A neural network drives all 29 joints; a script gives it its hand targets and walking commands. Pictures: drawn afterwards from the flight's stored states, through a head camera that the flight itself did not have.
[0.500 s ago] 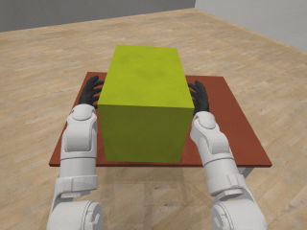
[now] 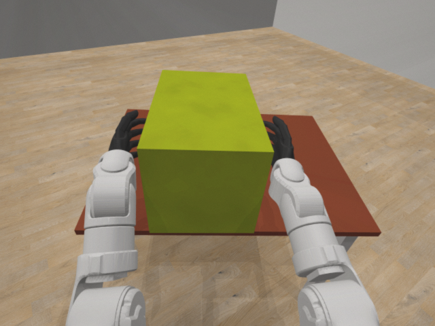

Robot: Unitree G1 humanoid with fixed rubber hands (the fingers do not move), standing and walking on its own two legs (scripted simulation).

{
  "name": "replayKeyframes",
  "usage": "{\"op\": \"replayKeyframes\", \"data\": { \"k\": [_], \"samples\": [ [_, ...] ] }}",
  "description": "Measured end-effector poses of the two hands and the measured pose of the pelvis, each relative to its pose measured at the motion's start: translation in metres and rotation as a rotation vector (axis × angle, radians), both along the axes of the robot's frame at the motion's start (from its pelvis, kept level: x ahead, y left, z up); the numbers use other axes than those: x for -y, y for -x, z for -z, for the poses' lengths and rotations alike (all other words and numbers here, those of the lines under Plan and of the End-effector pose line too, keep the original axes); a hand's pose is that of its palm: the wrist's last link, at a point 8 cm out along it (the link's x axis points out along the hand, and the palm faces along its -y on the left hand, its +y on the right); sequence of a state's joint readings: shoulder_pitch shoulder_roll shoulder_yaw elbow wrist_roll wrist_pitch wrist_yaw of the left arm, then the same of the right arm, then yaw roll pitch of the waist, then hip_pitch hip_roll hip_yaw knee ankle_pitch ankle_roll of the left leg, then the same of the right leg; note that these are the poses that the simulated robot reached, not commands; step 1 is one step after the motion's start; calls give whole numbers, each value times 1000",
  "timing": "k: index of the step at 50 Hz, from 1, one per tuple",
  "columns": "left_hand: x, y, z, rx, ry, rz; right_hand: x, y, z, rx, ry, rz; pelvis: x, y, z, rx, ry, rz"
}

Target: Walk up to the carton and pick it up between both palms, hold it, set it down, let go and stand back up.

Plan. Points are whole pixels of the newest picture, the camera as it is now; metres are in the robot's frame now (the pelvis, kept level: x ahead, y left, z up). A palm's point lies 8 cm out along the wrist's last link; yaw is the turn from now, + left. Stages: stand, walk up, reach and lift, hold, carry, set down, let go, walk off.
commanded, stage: hold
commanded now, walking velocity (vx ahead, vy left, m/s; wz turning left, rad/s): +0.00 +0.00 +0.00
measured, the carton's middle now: (203, 143) +0.42 +0.02 +0.14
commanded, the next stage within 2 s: none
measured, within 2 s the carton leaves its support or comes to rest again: neither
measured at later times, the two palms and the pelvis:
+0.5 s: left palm (127, 145) +0.36 +0.16 +0.18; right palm (280, 156) +0.36 -0.13 +0.16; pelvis +0.02 +0.00 +0.00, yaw +0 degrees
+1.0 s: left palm (127, 151) +0.35 +0.16 +0.17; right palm (281, 155) +0.36 -0.13 +0.16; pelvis +0.01 +0.00 +0.00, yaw +0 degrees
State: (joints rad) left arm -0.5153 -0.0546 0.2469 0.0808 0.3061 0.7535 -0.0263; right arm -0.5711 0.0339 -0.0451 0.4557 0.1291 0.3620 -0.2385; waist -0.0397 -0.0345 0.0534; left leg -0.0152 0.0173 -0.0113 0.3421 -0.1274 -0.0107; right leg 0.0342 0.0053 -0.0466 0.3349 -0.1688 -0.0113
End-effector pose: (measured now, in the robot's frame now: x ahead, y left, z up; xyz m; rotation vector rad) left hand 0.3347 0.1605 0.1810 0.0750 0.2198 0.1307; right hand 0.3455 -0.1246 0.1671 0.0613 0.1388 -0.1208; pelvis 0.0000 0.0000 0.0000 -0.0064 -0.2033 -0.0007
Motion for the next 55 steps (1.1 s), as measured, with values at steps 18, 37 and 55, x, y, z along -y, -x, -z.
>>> {"op": "replayKeyframes", "data": {
  "k": [18,37,55],
  "samples": [
    [7,-30,13,-17,-14,2,7,-29,13,-12,-12,11,5,-17,-2,-65,-6,0],
    [0,-2,-8,32,7,11,0,3,-4,28,14,19,0,-5,0,-6,0,0],
    [7,-24,9,-12,-11,0,7,-25,7,-8,-16,5,5,-16,-2,-52,-7,0]
  ]
}}
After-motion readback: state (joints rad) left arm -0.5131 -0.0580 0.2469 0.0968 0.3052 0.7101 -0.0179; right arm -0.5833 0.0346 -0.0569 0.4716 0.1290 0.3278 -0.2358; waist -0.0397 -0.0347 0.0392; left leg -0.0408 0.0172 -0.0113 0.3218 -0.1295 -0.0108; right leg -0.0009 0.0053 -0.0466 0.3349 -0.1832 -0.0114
